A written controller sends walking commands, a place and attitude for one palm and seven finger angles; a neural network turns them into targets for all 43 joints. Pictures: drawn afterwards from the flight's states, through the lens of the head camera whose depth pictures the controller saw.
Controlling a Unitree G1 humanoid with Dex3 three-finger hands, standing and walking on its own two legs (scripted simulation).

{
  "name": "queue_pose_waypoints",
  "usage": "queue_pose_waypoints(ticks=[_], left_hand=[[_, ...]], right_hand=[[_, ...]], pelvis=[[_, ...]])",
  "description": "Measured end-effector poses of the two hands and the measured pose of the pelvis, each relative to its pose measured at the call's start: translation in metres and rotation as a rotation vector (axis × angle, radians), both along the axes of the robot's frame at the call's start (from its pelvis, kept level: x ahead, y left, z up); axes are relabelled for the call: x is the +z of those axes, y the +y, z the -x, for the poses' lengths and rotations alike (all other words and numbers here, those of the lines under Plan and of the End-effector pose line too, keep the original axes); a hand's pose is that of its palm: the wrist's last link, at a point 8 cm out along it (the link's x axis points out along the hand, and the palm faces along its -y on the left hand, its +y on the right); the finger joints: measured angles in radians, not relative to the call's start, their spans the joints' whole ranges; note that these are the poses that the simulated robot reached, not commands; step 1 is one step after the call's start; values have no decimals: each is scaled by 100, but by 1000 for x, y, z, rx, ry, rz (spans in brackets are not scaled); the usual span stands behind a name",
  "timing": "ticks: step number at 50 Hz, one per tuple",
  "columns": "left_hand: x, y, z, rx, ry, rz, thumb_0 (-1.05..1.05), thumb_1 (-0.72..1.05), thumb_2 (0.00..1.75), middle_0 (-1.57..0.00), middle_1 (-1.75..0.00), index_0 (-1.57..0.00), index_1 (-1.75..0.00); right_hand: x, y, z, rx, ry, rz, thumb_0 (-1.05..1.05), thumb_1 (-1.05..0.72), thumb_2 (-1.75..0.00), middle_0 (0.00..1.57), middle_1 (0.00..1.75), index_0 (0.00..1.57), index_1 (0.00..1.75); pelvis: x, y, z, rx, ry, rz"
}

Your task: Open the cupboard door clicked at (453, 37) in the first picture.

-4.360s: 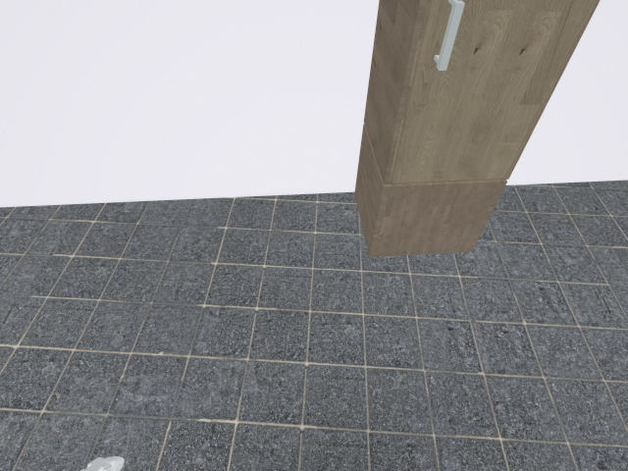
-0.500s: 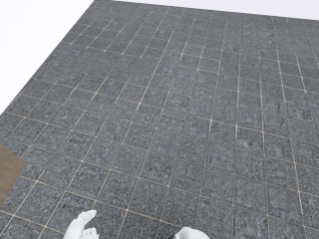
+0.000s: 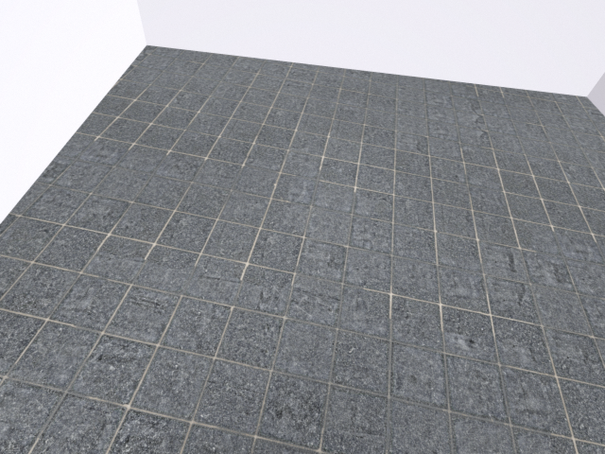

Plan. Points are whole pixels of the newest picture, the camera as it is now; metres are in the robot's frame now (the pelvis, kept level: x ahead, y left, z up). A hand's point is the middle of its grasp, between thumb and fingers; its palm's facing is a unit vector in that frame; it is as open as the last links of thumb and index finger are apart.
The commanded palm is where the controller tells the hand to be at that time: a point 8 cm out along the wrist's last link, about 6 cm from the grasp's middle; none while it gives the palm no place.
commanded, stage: walk to a spot facing it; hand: left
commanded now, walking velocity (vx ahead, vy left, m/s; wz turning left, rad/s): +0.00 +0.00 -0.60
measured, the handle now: out of the picture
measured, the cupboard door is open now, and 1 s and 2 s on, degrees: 0 0 0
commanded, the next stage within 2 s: turn to face it in 0.18 s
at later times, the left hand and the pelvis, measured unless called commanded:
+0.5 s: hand (251, 363) +0.29 +0.11 -0.16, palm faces -0.19 -0.96 -0.22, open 7.4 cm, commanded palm none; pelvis +0.12 -0.04 -0.01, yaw -9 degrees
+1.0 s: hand (155, 425) +0.18 +0.23 -0.17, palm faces +0.17 -0.95 -0.25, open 7.4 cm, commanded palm none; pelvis +0.14 +0.01 +0.00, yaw +7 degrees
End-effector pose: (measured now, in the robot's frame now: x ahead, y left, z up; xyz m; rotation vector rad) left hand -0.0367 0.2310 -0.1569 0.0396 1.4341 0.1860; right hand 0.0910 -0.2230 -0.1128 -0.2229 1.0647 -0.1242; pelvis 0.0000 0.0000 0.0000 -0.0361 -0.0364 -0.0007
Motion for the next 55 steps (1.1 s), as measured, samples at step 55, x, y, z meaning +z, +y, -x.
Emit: queue_pose_waypoints(ticks=[55], left_hand=[[28,45,-196,83,-175,-165,0,91,90,-20,-30,-20,-30]], right_hand=[[-4,-20,-127,69,182,36,1,-90,-90,20,30,20,30]], pelvis=[[6,-4,-132,182,58,12]])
